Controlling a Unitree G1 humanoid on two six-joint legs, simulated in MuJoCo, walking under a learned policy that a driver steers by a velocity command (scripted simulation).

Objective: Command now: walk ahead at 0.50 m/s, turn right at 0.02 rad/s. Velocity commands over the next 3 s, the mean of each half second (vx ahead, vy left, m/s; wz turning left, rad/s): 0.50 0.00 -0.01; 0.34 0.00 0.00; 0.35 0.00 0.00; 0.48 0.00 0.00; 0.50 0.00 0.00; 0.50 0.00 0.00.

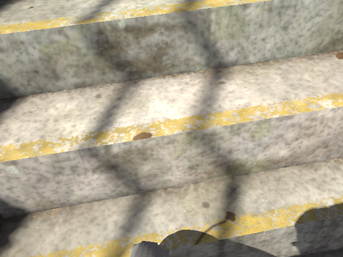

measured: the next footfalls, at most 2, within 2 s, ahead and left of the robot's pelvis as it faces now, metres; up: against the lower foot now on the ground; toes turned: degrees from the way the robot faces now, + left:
left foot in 0.68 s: +0.26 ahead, +0.26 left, +0.25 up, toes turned -2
right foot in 1.10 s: -0.03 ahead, +0.02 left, +0.00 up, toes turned -4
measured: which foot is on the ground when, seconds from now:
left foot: up 0.00-0.66, down 0.68-1.00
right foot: down 0.00-0.68, up 0.70-1.00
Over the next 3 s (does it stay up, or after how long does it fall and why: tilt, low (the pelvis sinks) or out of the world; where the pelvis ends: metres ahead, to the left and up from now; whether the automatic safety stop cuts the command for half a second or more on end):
stays up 0.20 -0.04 0.06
